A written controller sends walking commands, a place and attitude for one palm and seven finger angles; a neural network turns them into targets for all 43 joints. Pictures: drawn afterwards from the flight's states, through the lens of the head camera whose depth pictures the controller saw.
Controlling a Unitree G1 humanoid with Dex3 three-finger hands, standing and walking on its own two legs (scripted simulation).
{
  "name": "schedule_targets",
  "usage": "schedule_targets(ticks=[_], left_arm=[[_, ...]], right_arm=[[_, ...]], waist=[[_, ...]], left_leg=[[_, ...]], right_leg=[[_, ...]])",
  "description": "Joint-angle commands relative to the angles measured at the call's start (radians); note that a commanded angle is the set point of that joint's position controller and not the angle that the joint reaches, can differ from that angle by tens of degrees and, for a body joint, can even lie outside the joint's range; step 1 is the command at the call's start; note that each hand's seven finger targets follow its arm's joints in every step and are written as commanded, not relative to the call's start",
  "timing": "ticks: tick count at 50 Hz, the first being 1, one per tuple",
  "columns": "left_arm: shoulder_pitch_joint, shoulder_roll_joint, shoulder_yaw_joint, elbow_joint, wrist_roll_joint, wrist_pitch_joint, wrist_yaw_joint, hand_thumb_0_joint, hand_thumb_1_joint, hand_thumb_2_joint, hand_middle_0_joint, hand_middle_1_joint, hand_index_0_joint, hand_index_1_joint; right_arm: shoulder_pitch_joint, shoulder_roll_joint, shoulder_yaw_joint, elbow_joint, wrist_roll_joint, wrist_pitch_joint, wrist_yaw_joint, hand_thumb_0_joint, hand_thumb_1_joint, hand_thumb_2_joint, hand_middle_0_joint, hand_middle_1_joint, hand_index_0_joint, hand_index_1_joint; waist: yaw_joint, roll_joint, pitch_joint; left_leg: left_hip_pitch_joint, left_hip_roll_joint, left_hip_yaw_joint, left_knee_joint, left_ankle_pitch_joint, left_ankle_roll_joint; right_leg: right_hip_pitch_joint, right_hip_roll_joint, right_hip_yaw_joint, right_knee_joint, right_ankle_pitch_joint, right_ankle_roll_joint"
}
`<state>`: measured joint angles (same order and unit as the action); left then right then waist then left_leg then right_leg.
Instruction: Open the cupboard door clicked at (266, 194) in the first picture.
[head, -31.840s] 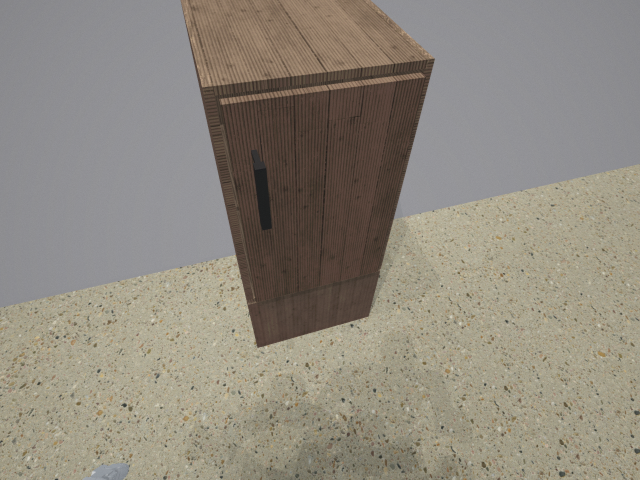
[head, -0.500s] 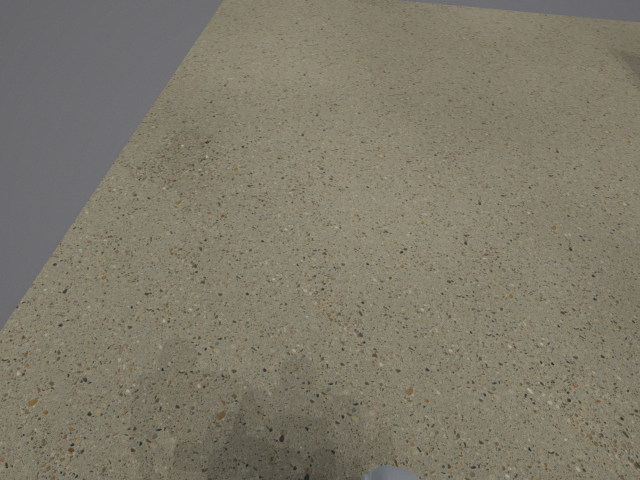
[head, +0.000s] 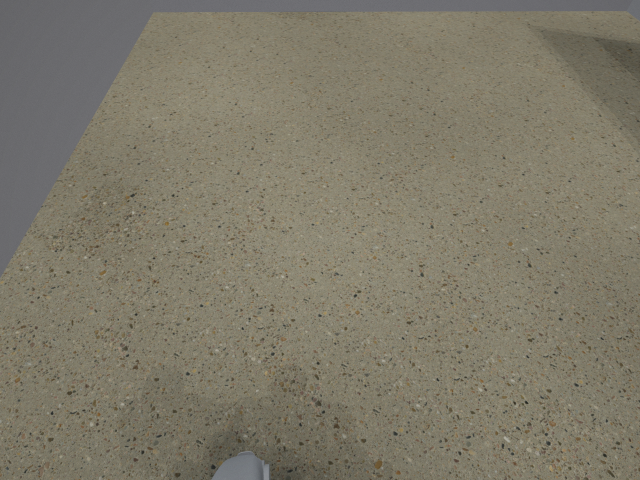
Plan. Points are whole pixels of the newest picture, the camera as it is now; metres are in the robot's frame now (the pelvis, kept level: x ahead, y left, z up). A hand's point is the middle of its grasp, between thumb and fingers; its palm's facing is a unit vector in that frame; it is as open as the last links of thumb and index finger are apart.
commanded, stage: turn to face it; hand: left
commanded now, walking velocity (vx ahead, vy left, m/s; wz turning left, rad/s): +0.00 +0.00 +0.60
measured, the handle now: out of the picture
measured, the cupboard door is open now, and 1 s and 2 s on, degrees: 50 50 50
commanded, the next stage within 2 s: none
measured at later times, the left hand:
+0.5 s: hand (186, 454) +0.18 +0.20 -0.16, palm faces +0.27 -0.93 -0.26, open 7.3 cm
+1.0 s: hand out of the picture +0.08 +0.14 -0.19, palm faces +0.59 -0.76 -0.27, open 7.4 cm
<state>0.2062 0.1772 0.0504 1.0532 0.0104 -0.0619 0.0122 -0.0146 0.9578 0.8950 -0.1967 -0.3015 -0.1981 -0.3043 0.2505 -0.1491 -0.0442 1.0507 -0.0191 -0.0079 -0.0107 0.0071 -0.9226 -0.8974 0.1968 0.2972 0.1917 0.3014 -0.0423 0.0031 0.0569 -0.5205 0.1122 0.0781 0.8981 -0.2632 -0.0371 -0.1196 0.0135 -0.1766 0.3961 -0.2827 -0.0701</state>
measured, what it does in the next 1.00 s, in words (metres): walks ahead, turning left: left foot, then right foot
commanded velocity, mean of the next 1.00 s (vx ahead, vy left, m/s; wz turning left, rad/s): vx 0.00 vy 0.00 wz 0.60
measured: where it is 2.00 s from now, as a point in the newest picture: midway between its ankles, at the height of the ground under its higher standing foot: (360, 466)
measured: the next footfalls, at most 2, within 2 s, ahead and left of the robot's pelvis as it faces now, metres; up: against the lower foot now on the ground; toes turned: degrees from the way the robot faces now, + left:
left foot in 0.14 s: +0.18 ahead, +0.12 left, +0.00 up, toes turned +12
right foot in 0.54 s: +0.20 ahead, -0.16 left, +0.00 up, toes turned +14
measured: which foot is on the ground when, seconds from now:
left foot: up 0.00-0.12, down 0.14-0.54, up 0.56-0.88, down 0.90-1.00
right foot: down 0.00-0.16, up 0.18-0.52, down 0.54-0.90, up 0.92-1.00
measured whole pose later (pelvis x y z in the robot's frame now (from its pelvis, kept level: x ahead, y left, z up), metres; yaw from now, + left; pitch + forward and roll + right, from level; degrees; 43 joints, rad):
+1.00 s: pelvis +0.17 -0.06 -0.02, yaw +35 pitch +2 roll +2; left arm 0.22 0.26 0.07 0.94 0.01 0.06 0.02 0.00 0.91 0.90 -0.20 -0.30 -0.20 -0.30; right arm 0.09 -0.24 -0.06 0.87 -0.02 0.02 0.01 0.00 -0.91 -0.90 0.20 0.30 0.19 0.30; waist 0.02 -0.06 0.12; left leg -0.33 0.01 0.06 0.64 -0.34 0.01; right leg -0.43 -0.11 -0.10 1.09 -0.56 0.07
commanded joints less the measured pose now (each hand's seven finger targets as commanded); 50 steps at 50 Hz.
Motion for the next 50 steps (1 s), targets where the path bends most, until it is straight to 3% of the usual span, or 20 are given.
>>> schedule_targets(ticks=[1,5,6,7,8,9,11,15,24,25,27,28,32,39,42,43,44,45,46,50], left_arm=[[0.072,0.092,0.005,-0.016,0.003,-0.014,0.008,0.000,0.900,0.900,-0.200,-0.300,-0.200,-0.300],[0.057,0.136,0.023,-0.035,0.002,0.006,0.018,0.000,0.900,0.900,-0.200,-0.300,-0.200,-0.300],[0.072,0.143,0.027,-0.044,-0.002,0.014,0.017,0.000,0.900,0.900,-0.200,-0.300,-0.200,-0.300],[0.109,0.116,0.029,-0.072,-0.015,0.024,0.016,0.000,0.900,0.900,-0.200,-0.300,-0.200,-0.300],[0.077,0.096,0.016,-0.109,-0.015,0.028,0.017,0.000,0.900,0.900,-0.200,-0.300,-0.200,-0.300],[0.033,0.102,0.022,-0.131,-0.008,0.044,0.018,0.000,0.900,0.900,-0.200,-0.300,-0.200,-0.300],[-0.019,0.094,0.032,-0.138,0.002,0.050,0.010,0.000,0.900,0.900,-0.200,-0.300,-0.200,-0.300],[0.024,0.069,0.036,-0.132,0.006,0.070,0.000,0.000,0.900,0.900,-0.200,-0.300,-0.200,-0.300],[0.034,0.102,0.039,-0.200,0.004,0.068,0.001,0.000,0.900,0.900,-0.200,-0.300,-0.200,-0.300],[0.068,0.134,0.046,-0.198,0.005,0.061,0.006,0.000,0.900,0.900,-0.200,-0.300,-0.200,-0.300],[0.090,0.293,0.069,-0.215,0.026,0.052,0.019,0.000,0.900,0.900,-0.200,-0.300,-0.200,-0.300],[0.063,0.266,0.064,-0.224,0.019,0.050,0.026,0.000,0.900,0.900,-0.200,-0.300,-0.200,-0.300],[-0.039,0.183,0.033,-0.246,0.016,0.047,0.023,0.000,0.900,0.900,-0.200,-0.300,-0.200,-0.300],[0.083,0.243,0.055,-0.204,0.019,0.045,0.020,0.000,0.900,0.900,-0.200,-0.300,-0.200,-0.300],[0.069,0.261,0.061,-0.202,0.012,0.043,0.014,0.000,0.900,0.900,-0.200,-0.300,-0.200,-0.300],[0.058,0.258,0.060,-0.202,0.008,0.043,0.010,0.000,0.900,0.900,-0.200,-0.300,-0.200,-0.300],[0.041,0.236,0.058,-0.223,0.000,0.044,0.005,0.000,0.900,0.900,-0.200,-0.300,-0.200,-0.300],[0.002,0.160,0.033,-0.274,-0.007,0.047,-0.004,0.000,0.900,0.900,-0.200,-0.300,-0.200,-0.300],[-0.056,0.179,0.030,-0.302,0.007,0.066,0.007,0.000,0.900,0.900,-0.200,-0.300,-0.200,-0.300],[-0.050,0.157,0.037,-0.243,0.003,0.083,0.000,0.000,0.900,0.900,-0.200,-0.300,-0.200,-0.300]], right_arm=[[0.022,-0.027,0.002,-0.035,0.007,0.000,0.016,0.000,-0.900,-0.900,0.200,0.300,0.200,0.300],[0.072,-0.083,-0.007,-0.046,-0.003,0.005,0.017,0.000,-0.900,-0.900,0.200,0.300,0.200,0.300],[0.134,-0.125,-0.018,-0.038,-0.010,0.005,0.015,0.000,-0.900,-0.900,0.200,0.300,0.200,0.300],[0.191,-0.214,-0.034,-0.051,-0.021,0.001,0.007,0.000,-0.900,-0.900,0.200,0.300,0.200,0.300],[0.228,-0.271,-0.044,-0.048,-0.015,0.009,0.000,0.000,-0.900,-0.900,0.200,0.300,0.200,0.300],[0.185,-0.286,-0.046,-0.057,-0.008,0.011,-0.011,0.000,-0.900,-0.900,0.200,0.300,0.200,0.300],[0.062,-0.241,-0.042,-0.111,-0.009,0.006,-0.018,0.000,-0.900,-0.900,0.200,0.300,0.200,0.300],[-0.026,-0.226,-0.038,-0.149,-0.009,-0.006,-0.014,0.000,-0.900,-0.900,0.200,0.300,0.200,0.300],[-0.101,-0.268,-0.084,-0.204,-0.008,0.032,0.005,0.000,-0.900,-0.900,0.200,0.300,0.200,0.300],[-0.117,-0.250,-0.082,-0.217,-0.001,0.035,0.007,0.000,-0.900,-0.900,0.200,0.300,0.200,0.300],[-0.147,-0.156,-0.068,-0.264,0.006,0.033,0.020,0.000,-0.900,-0.900,0.200,0.300,0.200,0.300],[-0.153,-0.197,-0.078,-0.261,-0.001,0.041,0.019,0.000,-0.900,-0.900,0.200,0.300,0.200,0.300],[-0.139,-0.150,-0.057,-0.217,0.001,0.065,0.039,0.000,-0.900,-0.900,0.200,0.300,0.200,0.300],[-0.222,-0.132,-0.031,-0.245,0.009,0.052,0.046,0.000,-0.900,-0.900,0.200,0.300,0.200,0.300],[-0.162,-0.160,-0.035,-0.238,0.007,0.044,0.040,0.000,-0.900,-0.900,0.200,0.300,0.200,0.300],[-0.112,-0.184,-0.042,-0.228,0.002,0.041,0.038,0.000,-0.900,-0.900,0.200,0.300,0.200,0.300],[-0.029,-0.261,-0.062,-0.211,-0.007,0.031,0.035,0.000,-0.900,-0.900,0.200,0.300,0.200,0.300],[0.053,-0.377,-0.093,-0.199,-0.009,0.028,0.028,0.000,-0.900,-0.900,0.200,0.300,0.200,0.300],[0.098,-0.390,-0.089,-0.177,0.002,0.038,0.022,0.000,-0.900,-0.900,0.200,0.300,0.200,0.300],[-0.091,-0.293,-0.063,-0.221,-0.006,0.028,-0.004,0.000,-0.900,-0.900,0.200,0.300,0.200,0.300]], waist=[[0.026,-0.127,0.003],[-0.021,-0.075,-0.036],[-0.046,0.010,-0.091],[-0.053,0.235,-0.165],[-0.063,0.308,-0.170],[-0.044,0.224,-0.183],[-0.007,0.159,-0.117],[0.040,0.094,-0.152],[0.059,0.152,-0.152],[0.081,0.108,-0.150],[0.115,-0.333,-0.121],[0.100,-0.273,-0.112],[0.031,-0.200,-0.048],[0.094,-0.212,-0.093],[0.053,-0.180,-0.132],[0.023,-0.157,-0.160],[-0.030,-0.004,-0.225],[-0.074,0.312,-0.251],[-0.078,0.167,-0.241],[0.013,0.175,-0.109]], left_leg=[[0.031,-0.024,0.027,-0.129,0.034,0.017],[0.194,-0.070,0.033,-0.293,0.112,0.047],[0.328,-0.055,-0.003,-0.336,0.351,0.079],[0.482,0.151,-0.294,-0.388,0.699,0.197],[0.477,0.302,-0.503,-0.468,0.849,0.306],[0.433,0.320,-0.539,-0.520,0.617,0.315],[0.289,0.247,-0.465,-0.579,0.284,0.258],[0.261,0.145,-0.300,-0.569,0.313,0.204],[0.166,0.060,-0.340,-0.470,0.207,0.159],[0.073,0.017,-0.321,-0.415,0.128,0.122],[-0.163,-0.182,-0.067,0.044,-0.342,-0.004],[-0.132,-0.120,-0.124,0.237,-0.344,0.004],[-0.087,-0.079,-0.066,0.289,-0.175,-0.023],[0.031,-0.105,0.036,-0.123,-0.189,-0.010],[0.180,-0.133,0.067,-0.308,-0.083,0.014],[0.299,-0.127,0.059,-0.405,0.017,0.028],[0.525,0.007,-0.081,-0.451,0.321,0.092],[0.690,0.310,-0.482,-0.452,0.823,0.273],[0.642,0.357,-0.445,-0.449,0.835,0.322],[0.390,0.158,-0.263,-0.484,0.589,0.211]], right_leg=[[0.036,-0.299,0.057,-0.075,0.685,-0.058],[0.050,-0.309,0.009,0.158,0.735,-0.008],[-0.015,-0.270,-0.021,0.318,0.626,0.033],[-0.213,-0.151,-0.054,0.544,0.219,0.101],[-0.310,-0.046,0.033,0.793,-0.409,0.106],[-0.380,-0.058,0.155,0.891,-0.375,0.103],[-0.433,-0.102,0.205,0.899,-0.237,0.113],[-0.368,-0.095,0.178,0.713,-0.139,0.131],[-0.113,-0.012,0.112,0.201,-0.041,0.134],[0.009,-0.045,0.135,0.066,0.031,0.125],[0.070,-0.508,0.557,-0.139,0.136,-0.057],[-0.015,-0.533,0.516,-0.106,0.243,-0.105],[-0.047,-0.335,0.178,-0.009,0.488,-0.035],[0.134,-0.367,0.093,0.085,0.742,-0.031],[0.102,-0.367,0.041,0.194,0.777,0.004],[0.041,-0.353,0.009,0.297,0.741,0.036],[-0.160,-0.308,-0.026,0.480,0.508,0.088],[-0.478,-0.150,-0.010,0.726,-0.325,0.156],[-0.515,-0.142,0.127,0.805,-0.383,0.143],[-0.447,-0.128,0.174,0.749,-0.204,0.153]])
